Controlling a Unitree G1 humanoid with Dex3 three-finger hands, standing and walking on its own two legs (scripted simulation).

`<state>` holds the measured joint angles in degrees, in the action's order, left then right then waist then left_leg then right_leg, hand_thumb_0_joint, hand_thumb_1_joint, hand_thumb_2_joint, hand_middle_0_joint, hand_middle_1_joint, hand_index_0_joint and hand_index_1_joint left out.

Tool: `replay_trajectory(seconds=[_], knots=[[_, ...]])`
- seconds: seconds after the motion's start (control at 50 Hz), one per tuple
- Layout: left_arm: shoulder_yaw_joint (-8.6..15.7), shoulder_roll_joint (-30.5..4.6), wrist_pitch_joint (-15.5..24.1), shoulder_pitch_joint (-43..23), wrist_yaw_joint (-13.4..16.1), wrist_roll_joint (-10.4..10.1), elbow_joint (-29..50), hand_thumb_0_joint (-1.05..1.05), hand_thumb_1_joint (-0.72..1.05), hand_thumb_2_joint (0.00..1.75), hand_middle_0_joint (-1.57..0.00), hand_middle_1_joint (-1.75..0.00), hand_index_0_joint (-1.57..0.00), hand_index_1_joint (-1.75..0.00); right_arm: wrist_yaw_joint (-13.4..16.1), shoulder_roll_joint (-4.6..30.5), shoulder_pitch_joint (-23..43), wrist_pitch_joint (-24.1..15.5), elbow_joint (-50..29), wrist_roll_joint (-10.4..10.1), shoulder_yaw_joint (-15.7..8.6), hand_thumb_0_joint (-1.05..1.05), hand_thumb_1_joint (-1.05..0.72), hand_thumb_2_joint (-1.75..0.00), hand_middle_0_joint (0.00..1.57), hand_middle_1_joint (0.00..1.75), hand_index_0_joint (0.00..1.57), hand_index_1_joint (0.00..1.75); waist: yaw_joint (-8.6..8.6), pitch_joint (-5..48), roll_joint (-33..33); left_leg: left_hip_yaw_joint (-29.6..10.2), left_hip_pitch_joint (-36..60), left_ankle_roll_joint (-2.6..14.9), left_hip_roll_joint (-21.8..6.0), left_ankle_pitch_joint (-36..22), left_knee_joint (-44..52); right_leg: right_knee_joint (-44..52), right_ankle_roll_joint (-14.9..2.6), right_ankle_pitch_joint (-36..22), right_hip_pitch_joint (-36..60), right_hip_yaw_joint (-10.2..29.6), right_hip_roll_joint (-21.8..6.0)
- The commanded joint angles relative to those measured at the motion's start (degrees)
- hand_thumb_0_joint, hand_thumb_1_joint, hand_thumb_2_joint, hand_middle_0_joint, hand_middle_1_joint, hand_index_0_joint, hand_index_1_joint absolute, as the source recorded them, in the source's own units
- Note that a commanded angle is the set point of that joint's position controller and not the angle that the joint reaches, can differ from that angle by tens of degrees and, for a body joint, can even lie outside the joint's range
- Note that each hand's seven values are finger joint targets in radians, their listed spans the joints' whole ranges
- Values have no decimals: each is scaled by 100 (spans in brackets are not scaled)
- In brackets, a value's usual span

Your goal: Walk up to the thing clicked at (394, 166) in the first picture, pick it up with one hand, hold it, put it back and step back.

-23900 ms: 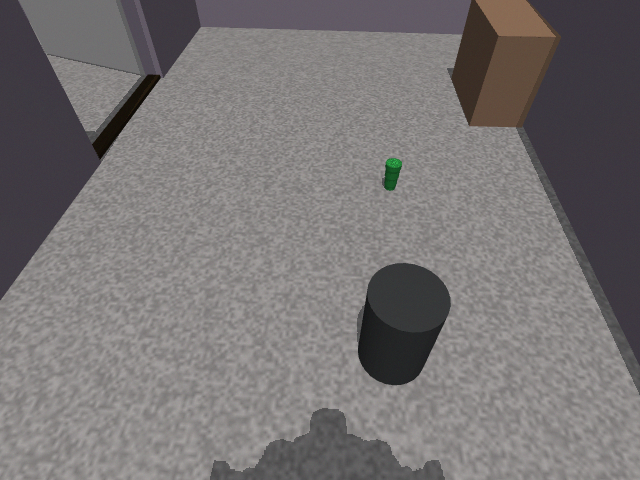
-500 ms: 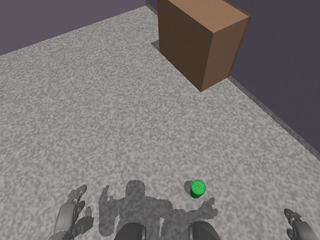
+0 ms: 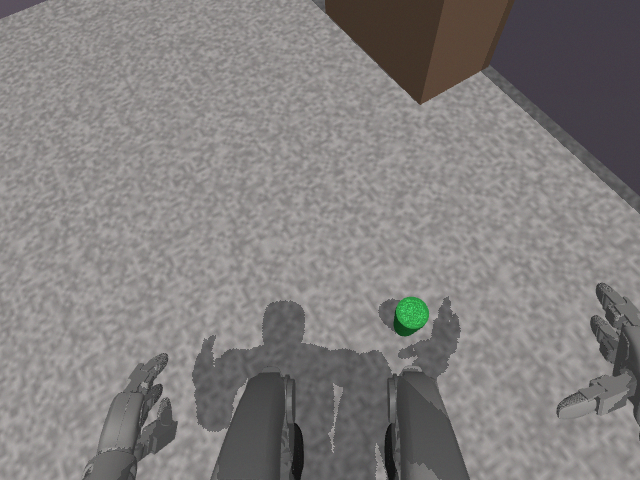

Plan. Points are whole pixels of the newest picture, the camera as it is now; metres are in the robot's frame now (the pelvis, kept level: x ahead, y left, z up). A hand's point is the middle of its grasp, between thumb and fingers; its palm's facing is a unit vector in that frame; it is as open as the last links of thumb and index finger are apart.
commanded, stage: go down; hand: right
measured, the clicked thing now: (407, 319) +0.42 -0.16 -0.52
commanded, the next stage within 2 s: approach in 1.62 s
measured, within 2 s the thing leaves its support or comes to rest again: neither
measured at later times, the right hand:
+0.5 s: hand (568, 326) +0.32 -0.34 -0.16, palm faces +0.04 +0.99 -0.14, open 17.1 cm
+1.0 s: hand (561, 311) +0.35 -0.35 -0.19, palm faces +0.02 +0.99 -0.11, open 17.5 cm
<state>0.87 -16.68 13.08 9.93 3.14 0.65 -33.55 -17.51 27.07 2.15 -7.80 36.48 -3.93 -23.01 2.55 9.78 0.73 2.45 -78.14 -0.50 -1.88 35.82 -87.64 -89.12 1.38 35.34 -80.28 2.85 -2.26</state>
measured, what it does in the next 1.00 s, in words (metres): lowers itself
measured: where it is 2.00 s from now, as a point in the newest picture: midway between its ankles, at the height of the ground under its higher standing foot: outside the picture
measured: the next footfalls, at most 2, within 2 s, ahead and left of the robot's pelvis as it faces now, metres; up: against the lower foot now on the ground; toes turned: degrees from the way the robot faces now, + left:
none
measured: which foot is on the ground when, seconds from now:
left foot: down 0.00-1.00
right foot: down 0.00-1.00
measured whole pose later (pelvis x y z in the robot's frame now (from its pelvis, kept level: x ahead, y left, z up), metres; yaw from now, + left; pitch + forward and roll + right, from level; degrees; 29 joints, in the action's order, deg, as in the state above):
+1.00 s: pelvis -0.05 +0.00 -0.18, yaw +3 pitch +32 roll +5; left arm -4.0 -19.9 10.7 6.8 0.9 1.9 -39.3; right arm -38.9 43.6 29.7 -20.6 57.2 -9.0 -39.2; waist 4.5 7.3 1.1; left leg 3.8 -113.6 -0.1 -1.3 38.4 -120.1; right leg -123.0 2.0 38.2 -116.8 6.9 -1.7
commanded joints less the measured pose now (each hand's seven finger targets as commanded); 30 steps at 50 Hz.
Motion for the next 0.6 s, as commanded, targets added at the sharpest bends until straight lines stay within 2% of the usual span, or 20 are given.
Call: replay_trajectory(seconds=[0.0,0.04,0.06,0.08,0.1,0.12,0.14,0.18,0.2,0.24,0.26,0.28,0.3,0.34,0.38,0.44,0.46,0.48,0.52,0.58], knots=[[337,-992,103,192,20,-55,601,0,86,89,-20,-30,-20,-30,-191,1732,122,-585,115,-180,-1031,0,50,-4,5,2,5,2,-367,2325,-581,-168,681,218,125,-912,633,860,-187,-1050,1111,55,120],[350,-1030,29,206,-16,-55,561,0,86,89,-20,-30,-20,-30,-362,2032,399,-688,18,-221,-1206,0,47,-4,4,2,4,2,-426,2628,-628,-185,711,223,118,-983,511,716,-193,-1163,1002,47,128],[364,-1029,10,183,-20,-54,549,0,86,89,-20,-30,-20,-30,-493,1888,469,-732,34,-247,-1073,0,47,-3,4,2,4,1,-348,2779,-598,-205,669,223,120,-1070,479,566,-217,-1269,1011,10,127],[370,-1056,4,196,-37,-48,510,0,87,89,-20,-30,-20,-30,-582,1968,765,-805,-63,-281,-1108,0,46,-3,4,2,4,1,-276,2835,-615,-190,611,219,123,-1154,381,447,-219,-1358,946,7,126],[379,-1108,11,210,-36,-46,486,0,87,89,-20,-30,-20,-30,-676,2162,916,-893,-169,-334,-1274,0,45,-3,4,1,4,1,-285,3007,-597,-183,547,218,137,-1256,290,297,-242,-1475,923,-14,131],[356,-1117,16,173,-44,-42,449,0,87,89,-20,-30,-20,-30,-762,2217,1180,-990,-199,-373,-1290,0,45,-4,4,1,3,1,-225,3029,-752,-134,291,240,154,-1224,120,201,-236,-1453,913,2,124],[361,-1166,21,198,-49,-35,399,0,87,89,-20,-30,-20,-30,-837,2427,1505,-1115,-304,-412,-1417,0,43,-4,3,1,3,1,-202,3117,-842,-101,109,247,163,-1229,-21,101,-235,-1457,920,32,112],[347,-1172,30,259,-34,-19,235,0,87,89,-20,-30,-20,-30,-969,2439,1775,-1292,17,-454,-1444,0,44,-5,3,2,3,2,-56,2961,-721,-88,-188,236,175,-1058,-177,-144,-263,-1251,592,46,99],[329,-1124,38,250,-33,-4,105,0,87,89,-20,-30,-20,-30,-1052,2267,2052,-1376,169,-479,-1266,0,44,-6,2,2,2,1,61,2699,-652,-128,-406,223,174,-771,-182,-246,-277,-866,299,39,92],[291,-1152,42,242,-8,1,81,0,87,89,-20,-30,-20,-30,-1156,2547,2253,-1522,382,-544,-1497,0,43,-8,2,3,2,2,11,2630,-546,-245,-428,201,171,-347,-137,-355,-296,-385,-54,2,92],[279,-1171,40,256,-13,18,17,0,87,89,-20,-30,-20,-30,-1252,2528,2407,-1571,391,-542,-1409,0,43,-9,1,3,1,2,23,2680,-758,-254,-601,219,161,-343,-238,-397,-269,-369,3,16,74],[272,-1210,36,222,-14,33,109,0,87,89,-20,-30,-20,-30,-1307,2723,2531,-1600,390,-518,-1467,0,40,-9,1,3,1,2,-3,2716,-773,-262,-620,217,161,-75,-241,-379,-259,-81,-101,32,80],[267,-1224,21,244,-18,38,83,0,87,89,-20,-30,-20,-30,-1371,2769,2438,-1602,468,-513,-1514,0,41,-9,1,3,1,3,-66,2889,-808,-264,-551,215,156,-198,-288,-456,-253,-229,-85,9,81],[228,-1277,18,228,-31,43,94,0,86,89,-20,-30,-20,-30,-1479,2816,2580,-1600,560,-487,-1505,0,41,-9,2,5,2,4,-57,3089,-935,-141,-704,237,167,-303,-509,-507,-229,-295,3,61,79],[192,-1302,2,216,-32,35,112,0,87,90,-20,-30,-20,-30,-1542,3019,2587,-1592,620,-527,-1682,0,43,-9,2,5,2,4,-150,3296,-932,-75,-755,248,177,-373,-655,-608,-228,-395,-49,52,92],[124,-1378,-38,197,-39,26,68,0,87,90,-20,-30,-20,-30,-1617,3062,2628,-1555,732,-575,-1766,0,45,-10,1,6,2,5,-195,3302,-1185,133,-1189,296,195,-606,-1090,-643,-185,-647,149,205,61],[144,-1417,-47,276,-41,23,-1,0,87,90,-20,-30,-20,-30,-1630,3176,2689,-1549,670,-580,-1821,0,47,-11,2,7,2,7,-207,3379,-1216,124,-1218,303,190,-681,-1132,-747,-190,-783,150,184,66],[96,-1380,-68,198,-39,21,27,0,87,90,-20,-30,-20,-30,-1640,3205,2698,-1540,750,-572,-1823,0,47,-11,1,7,2,6,-223,3219,-1204,135,-1279,307,190,-635,-1179,-773,-192,-709,10,185,68],[88,-1366,-72,192,-44,16,41,0,87,90,-20,-30,-20,-30,-1641,3293,2728,-1528,809,-579,-1895,0,49,-10,1,7,2,6,-184,3106,-1020,106,-1192,290,201,-499,-1165,-902,-236,-501,-404,95,92],[109,-1402,-64,171,-58,19,14,0,87,90,-20,-30,-20,-30,-1725,3191,3099,-1575,756,-621,-1780,0,47,-10,1,7,2,6,-29,2835,-1007,108,-1462,277,210,-229,-1238,-1010,-263,-97,-677,111,75]])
